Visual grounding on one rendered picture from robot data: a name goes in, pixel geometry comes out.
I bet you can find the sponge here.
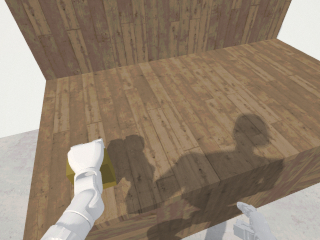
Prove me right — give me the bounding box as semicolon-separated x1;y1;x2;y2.
66;148;117;189

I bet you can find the robot left forearm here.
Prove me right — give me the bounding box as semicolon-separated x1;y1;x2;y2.
40;168;105;240

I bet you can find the right robot hand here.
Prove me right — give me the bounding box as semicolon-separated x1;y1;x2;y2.
233;202;272;240

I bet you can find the left robot hand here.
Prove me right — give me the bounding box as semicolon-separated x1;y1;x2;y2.
67;138;105;174

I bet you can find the table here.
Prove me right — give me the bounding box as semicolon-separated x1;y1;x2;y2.
5;0;320;240

